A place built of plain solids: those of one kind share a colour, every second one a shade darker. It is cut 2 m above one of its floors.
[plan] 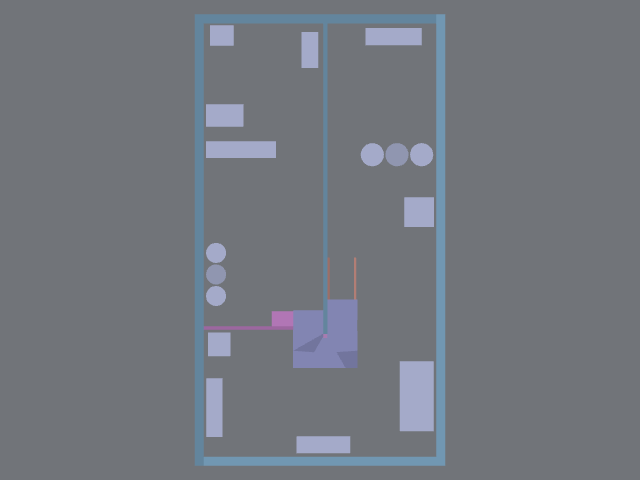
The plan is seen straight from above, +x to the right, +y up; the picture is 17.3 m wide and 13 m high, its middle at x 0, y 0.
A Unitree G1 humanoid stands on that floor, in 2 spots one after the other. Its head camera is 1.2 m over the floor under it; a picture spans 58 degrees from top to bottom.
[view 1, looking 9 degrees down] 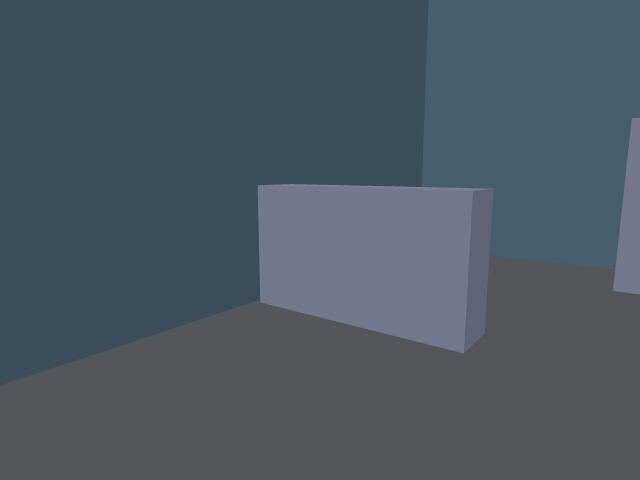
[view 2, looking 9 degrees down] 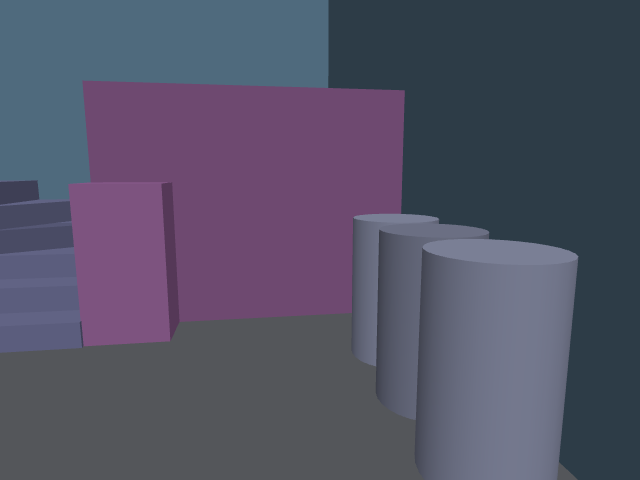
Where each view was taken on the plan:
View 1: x -0.31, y -0.54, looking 127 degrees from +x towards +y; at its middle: piece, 3.50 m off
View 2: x -1.90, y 1.15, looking -99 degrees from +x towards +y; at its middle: part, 3.57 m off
